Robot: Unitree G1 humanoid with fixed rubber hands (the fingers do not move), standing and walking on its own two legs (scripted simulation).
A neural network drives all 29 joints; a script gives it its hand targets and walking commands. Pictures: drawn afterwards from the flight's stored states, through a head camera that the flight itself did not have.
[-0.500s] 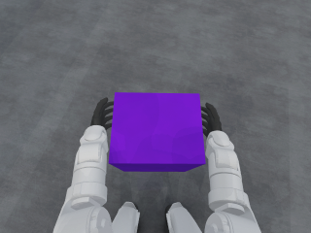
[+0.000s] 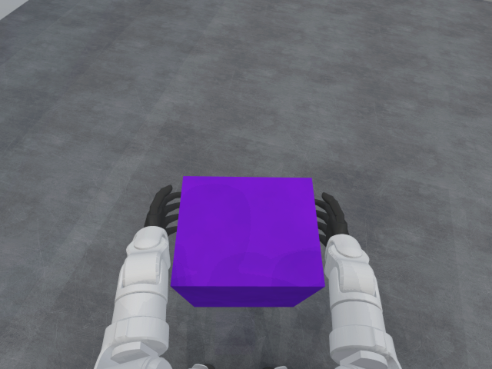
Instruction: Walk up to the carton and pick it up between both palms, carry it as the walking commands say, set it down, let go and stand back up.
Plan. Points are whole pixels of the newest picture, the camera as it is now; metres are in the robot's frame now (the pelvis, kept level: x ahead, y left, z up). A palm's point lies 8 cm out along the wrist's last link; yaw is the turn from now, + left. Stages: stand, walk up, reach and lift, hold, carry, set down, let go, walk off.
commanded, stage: reach and lift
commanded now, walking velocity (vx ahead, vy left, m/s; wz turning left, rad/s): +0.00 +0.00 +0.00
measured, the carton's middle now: (245, 250) +0.33 +0.00 -0.08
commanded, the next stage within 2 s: hold in 1.70 s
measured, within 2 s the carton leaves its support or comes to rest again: neither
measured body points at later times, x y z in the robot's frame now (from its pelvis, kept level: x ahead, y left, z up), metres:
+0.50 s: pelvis +0.01 +0.00 +0.02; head -0.01 +0.01 +0.47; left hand +0.33 +0.15 +0.04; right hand +0.32 -0.16 +0.05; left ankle +0.03 +0.12 -0.73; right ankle +0.02 -0.13 -0.73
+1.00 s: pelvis +0.01 +0.00 +0.02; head -0.02 +0.00 +0.47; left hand +0.32 +0.15 +0.06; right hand +0.32 -0.16 +0.06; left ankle +0.03 +0.12 -0.73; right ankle +0.02 -0.13 -0.73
